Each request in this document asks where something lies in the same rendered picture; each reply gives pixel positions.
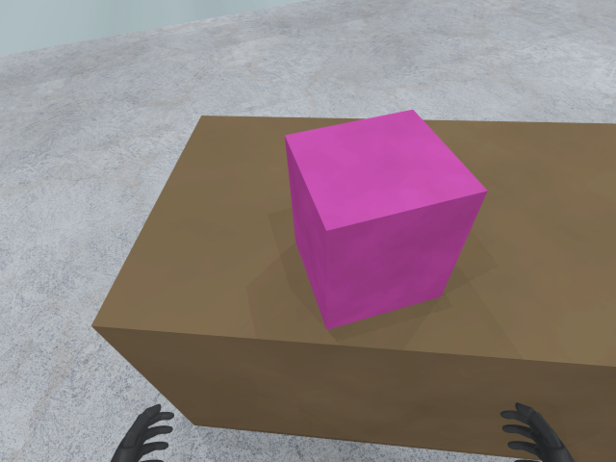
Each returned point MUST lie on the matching pedestal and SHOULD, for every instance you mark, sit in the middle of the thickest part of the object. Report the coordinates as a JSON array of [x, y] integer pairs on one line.
[[214, 307]]

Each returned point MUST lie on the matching left robot hand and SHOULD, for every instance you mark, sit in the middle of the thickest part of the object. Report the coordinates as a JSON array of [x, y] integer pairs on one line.
[[132, 447]]

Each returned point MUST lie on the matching carton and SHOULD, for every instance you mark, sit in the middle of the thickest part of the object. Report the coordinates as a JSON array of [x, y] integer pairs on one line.
[[382, 209]]

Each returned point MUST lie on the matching right robot hand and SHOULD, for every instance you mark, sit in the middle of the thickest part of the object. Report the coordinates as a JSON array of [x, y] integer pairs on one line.
[[548, 447]]

